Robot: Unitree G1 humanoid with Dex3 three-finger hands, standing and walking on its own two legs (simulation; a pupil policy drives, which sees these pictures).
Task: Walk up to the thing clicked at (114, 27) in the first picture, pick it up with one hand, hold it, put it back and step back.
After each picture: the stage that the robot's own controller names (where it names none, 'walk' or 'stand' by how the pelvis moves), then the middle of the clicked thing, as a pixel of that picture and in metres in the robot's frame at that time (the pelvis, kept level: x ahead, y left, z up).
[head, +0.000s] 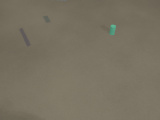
stand; (112, 29) +1.59 -0.36 -0.72
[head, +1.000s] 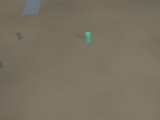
walk; (87, 37) +1.50 +0.06 -0.70
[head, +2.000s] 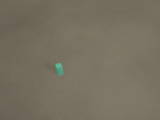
walk; (59, 69) +0.96 +0.29 -0.72
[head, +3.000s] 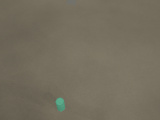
walk; (60, 104) +0.57 +0.21 -0.70
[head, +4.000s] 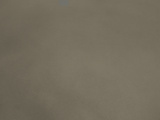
stand; out of the picture +0.35 +0.17 -0.69
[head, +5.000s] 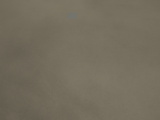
stand; out of the picture +0.32 +0.17 -0.72
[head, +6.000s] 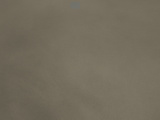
stand; out of the picture +0.36 +0.16 -0.71
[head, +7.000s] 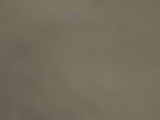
stand; out of the picture +0.32 +0.16 -0.73
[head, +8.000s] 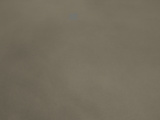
stand; out of the picture +0.32 +0.17 -0.73
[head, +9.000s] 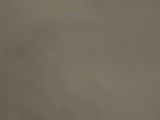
stand; out of the picture +0.32 +0.17 -0.73
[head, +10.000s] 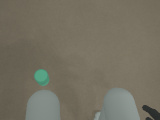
go down; (42, 77) +0.40 +0.17 -0.40
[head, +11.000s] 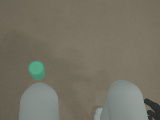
go down; (37, 71) +0.42 +0.18 -0.32
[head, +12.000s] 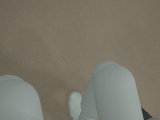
close in; out of the picture +0.41 +0.21 -0.23
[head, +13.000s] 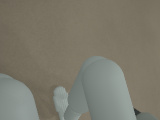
close; out of the picture +0.40 +0.22 -0.23
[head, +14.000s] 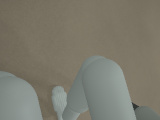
lift; out of the picture +0.39 +0.21 -0.23
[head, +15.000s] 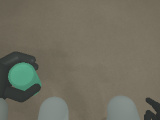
lift; (26, 80) +0.33 +0.18 -0.01
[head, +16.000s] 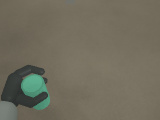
hold; (37, 92) +0.31 +0.16 +0.01
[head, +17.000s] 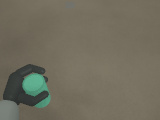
hold; (37, 91) +0.32 +0.17 +0.01
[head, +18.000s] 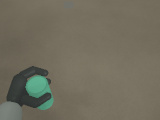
crouch; (40, 93) +0.31 +0.16 +0.00
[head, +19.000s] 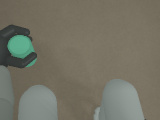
lower; (23, 52) +0.43 +0.17 -0.09
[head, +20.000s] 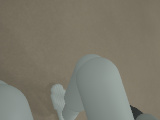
lower; out of the picture +0.43 +0.25 -0.23
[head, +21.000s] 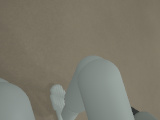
lower; out of the picture +0.42 +0.24 -0.23
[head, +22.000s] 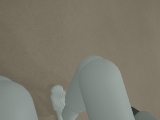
lower; out of the picture +0.42 +0.23 -0.23
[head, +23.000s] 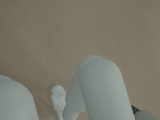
lower; out of the picture +0.42 +0.23 -0.23
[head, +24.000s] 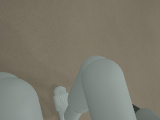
loosen; out of the picture +0.40 +0.22 -0.23
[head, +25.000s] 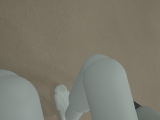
withdraw; out of the picture +0.40 +0.22 -0.22
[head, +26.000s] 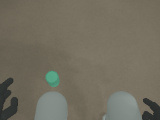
walk; (52, 79) +0.41 +0.16 -0.42
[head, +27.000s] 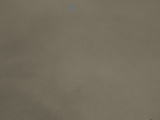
stand; out of the picture +0.33 +0.14 -0.66
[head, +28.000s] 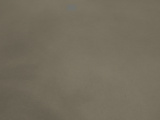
stand; out of the picture +0.35 +0.16 -0.67
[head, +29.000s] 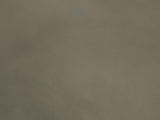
stand; out of the picture +0.34 +0.14 -0.71
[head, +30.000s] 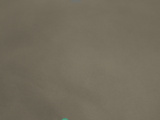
walk; out of the picture +0.37 +0.13 -0.71
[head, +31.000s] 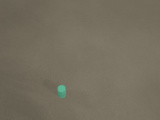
walk; (61, 91) +0.59 +0.13 -0.71
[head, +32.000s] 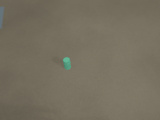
walk; (67, 63) +0.95 +0.22 -0.70
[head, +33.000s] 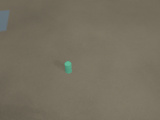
stand; (68, 67) +0.98 +0.16 -0.72
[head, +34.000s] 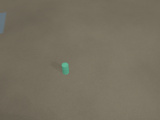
stand; (65, 68) +0.98 +0.18 -0.73
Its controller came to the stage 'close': yes
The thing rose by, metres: 0.72
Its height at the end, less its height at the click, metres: +0.00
